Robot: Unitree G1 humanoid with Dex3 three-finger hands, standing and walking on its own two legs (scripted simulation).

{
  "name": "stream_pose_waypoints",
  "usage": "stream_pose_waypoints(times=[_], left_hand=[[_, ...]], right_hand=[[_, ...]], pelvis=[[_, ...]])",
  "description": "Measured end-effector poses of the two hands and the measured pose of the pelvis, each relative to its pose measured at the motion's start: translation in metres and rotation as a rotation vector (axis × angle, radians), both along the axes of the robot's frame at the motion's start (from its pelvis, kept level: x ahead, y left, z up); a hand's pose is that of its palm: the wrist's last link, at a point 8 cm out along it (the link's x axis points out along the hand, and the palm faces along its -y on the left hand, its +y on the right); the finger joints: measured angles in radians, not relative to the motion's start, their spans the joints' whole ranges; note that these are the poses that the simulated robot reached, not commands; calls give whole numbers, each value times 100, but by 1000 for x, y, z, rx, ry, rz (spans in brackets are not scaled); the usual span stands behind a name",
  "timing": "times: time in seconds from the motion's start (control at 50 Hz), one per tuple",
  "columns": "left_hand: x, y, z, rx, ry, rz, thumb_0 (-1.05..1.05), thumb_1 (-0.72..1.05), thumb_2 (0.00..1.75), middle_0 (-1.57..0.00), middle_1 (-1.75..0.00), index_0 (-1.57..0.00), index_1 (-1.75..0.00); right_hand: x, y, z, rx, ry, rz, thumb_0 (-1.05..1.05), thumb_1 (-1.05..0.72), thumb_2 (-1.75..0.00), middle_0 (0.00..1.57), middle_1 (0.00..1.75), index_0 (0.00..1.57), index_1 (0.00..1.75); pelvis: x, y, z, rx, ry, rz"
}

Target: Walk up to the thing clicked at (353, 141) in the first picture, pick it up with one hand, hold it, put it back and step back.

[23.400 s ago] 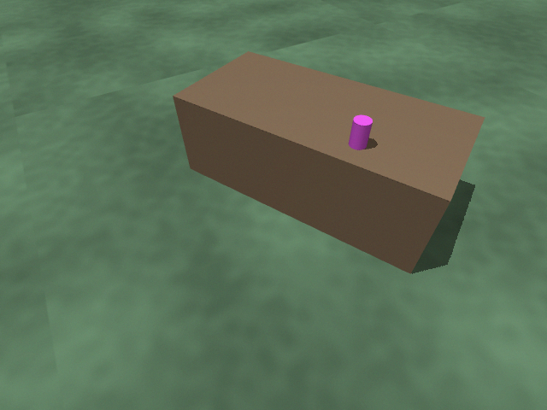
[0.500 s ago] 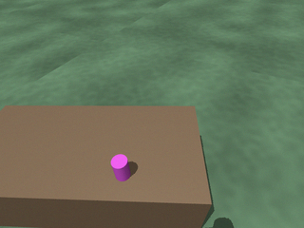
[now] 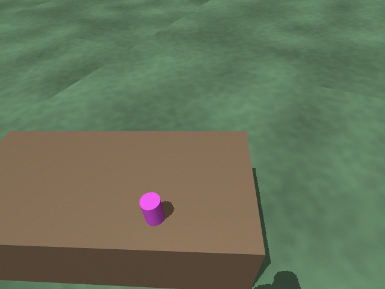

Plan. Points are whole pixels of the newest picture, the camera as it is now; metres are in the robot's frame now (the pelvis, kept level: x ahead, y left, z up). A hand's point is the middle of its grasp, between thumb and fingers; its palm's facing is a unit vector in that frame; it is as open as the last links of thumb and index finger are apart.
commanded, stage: home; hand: left
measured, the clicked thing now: (152, 209) +0.47 +0.19 -0.27
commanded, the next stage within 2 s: stand in 0.56 s
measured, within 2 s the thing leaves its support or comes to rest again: neither
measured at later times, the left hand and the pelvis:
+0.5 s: hand out of the picture +0.09 +0.25 -0.15, palm faces +0.00 -0.93 -0.38, open 17.5 cm; pelvis +0.01 -0.01 +0.00, yaw +0 degrees
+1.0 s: hand out of the picture +0.09 +0.24 -0.15, palm faces -0.01 -0.93 -0.36, open 12.2 cm; pelvis +0.02 -0.01 +0.00, yaw -1 degrees
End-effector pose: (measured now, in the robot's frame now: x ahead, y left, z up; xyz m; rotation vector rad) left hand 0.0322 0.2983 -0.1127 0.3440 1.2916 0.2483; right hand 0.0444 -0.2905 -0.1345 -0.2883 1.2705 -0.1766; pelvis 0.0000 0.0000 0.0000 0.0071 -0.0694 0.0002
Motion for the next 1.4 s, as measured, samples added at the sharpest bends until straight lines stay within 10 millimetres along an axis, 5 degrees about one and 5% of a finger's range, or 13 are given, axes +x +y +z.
stream_pose_waypoints(times=[0.48,0.76,0.88,1.06,1.2,1.4], left_hand=[[45,-9,6,-10,-61,-9,0,-56,4,-5,-5,-6,-5],[49,-13,5,-15,-56,-6,0,-53,8,-8,-9,-9,-9],[48,-12,3,-18,-41,-5,0,-27,34,-16,-21,-16,-21],[57,-13,1,-27,-40,-10,0,35,76,-20,-28,-20,-29],[67,-13,2,-30,-60,-18,1,73,87,-20,-30,-20,-30],[74,-13,4,-27,-81,-26,1,88,90,-20,-30,-21,-30]], right_hand=[[23,-7,1,-2,-27,3,1,-90,-90,20,30,20,30],[22,-16,3,-12,-12,-2,1,-90,-90,20,30,20,30],[18,-17,3,-15,13,-7,1,-90,-89,20,30,20,30],[22,-15,4,-16,18,-9,1,-90,-89,20,30,20,30],[32,-14,5,-17,-5,-4,1,-90,-89,20,30,20,30],[41,-15,7,-17,-33,-4,1,-90,-89,20,30,20,30]], pelvis=[[14,-8,1,1,2,-6],[16,-12,2,-4,12,-8],[19,-13,2,-4,18,-9],[25,-11,2,-4,23,-13],[27,-10,2,-2,22,-15],[28,-11,2,-3,22,-18]])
